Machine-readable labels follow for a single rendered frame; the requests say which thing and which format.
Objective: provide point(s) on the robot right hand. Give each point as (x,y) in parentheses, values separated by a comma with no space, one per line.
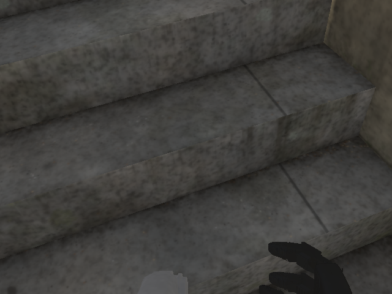
(328,277)

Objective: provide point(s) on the left robot thigh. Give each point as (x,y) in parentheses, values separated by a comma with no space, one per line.
(164,282)

